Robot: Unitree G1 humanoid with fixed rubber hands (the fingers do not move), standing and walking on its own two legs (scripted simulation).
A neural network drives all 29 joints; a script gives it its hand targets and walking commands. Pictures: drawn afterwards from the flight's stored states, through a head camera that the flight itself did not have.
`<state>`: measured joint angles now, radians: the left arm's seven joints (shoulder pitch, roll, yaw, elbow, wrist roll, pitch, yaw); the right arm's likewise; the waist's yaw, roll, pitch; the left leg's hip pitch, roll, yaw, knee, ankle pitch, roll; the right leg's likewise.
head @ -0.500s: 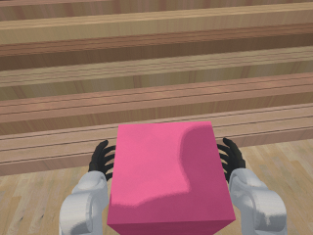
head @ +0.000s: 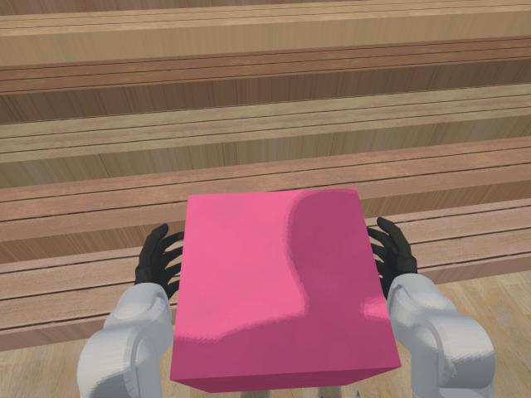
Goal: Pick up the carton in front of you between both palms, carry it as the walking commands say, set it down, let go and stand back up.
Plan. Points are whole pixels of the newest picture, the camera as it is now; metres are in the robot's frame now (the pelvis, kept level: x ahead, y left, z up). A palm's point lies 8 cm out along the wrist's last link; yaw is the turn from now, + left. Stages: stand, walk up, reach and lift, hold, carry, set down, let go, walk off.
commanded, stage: carry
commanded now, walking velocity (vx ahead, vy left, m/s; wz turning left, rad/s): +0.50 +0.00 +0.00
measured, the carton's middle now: (276, 301) +0.26 +0.00 +0.05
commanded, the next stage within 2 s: none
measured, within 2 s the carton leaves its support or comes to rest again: neither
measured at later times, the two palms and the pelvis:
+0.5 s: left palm (188, 111) +0.65 +0.15 +0.11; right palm (326, 102) +0.69 -0.15 +0.10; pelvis +0.32 -0.03 -0.01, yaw +3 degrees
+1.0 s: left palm (199, 8) +1.05 +0.15 +0.19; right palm (310, 11) +1.01 -0.15 +0.19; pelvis +0.68 +0.04 +0.09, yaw +2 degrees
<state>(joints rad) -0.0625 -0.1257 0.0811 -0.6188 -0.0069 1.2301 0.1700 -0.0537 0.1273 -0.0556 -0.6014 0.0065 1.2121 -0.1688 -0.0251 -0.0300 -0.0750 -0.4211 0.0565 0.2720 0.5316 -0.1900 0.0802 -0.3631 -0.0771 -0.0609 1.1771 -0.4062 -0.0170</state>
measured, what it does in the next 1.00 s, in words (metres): climbs: right foot, then left foot 0.14 m higher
